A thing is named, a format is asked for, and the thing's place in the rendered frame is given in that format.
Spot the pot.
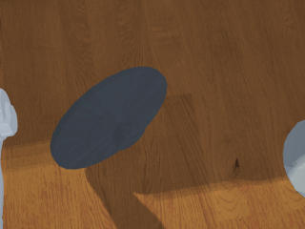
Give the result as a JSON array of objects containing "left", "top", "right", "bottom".
[{"left": 282, "top": 119, "right": 305, "bottom": 197}]

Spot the table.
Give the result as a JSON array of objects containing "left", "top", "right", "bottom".
[{"left": 0, "top": 0, "right": 305, "bottom": 229}]

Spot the lid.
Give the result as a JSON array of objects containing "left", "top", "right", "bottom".
[{"left": 50, "top": 66, "right": 168, "bottom": 170}]

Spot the knob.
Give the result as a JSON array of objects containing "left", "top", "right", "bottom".
[{"left": 112, "top": 118, "right": 146, "bottom": 151}]

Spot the robot left upper arm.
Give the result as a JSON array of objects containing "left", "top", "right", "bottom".
[{"left": 0, "top": 88, "right": 18, "bottom": 229}]

